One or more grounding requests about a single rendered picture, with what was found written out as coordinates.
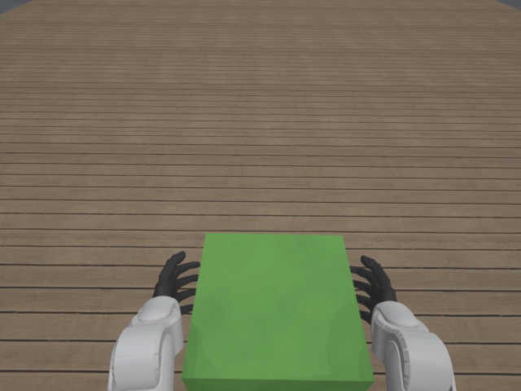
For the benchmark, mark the robot right hand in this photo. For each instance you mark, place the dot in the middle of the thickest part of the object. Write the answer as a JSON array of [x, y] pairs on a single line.
[[380, 289]]

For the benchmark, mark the robot left hand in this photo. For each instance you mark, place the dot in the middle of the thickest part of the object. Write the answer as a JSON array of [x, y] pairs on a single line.
[[169, 284]]

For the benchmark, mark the carton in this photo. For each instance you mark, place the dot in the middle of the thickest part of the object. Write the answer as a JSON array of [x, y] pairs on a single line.
[[275, 313]]

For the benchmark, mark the robot left forearm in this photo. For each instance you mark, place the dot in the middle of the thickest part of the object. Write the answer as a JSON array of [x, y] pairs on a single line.
[[143, 356]]

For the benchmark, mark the robot right forearm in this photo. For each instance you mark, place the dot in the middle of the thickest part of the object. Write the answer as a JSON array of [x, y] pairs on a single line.
[[414, 358]]

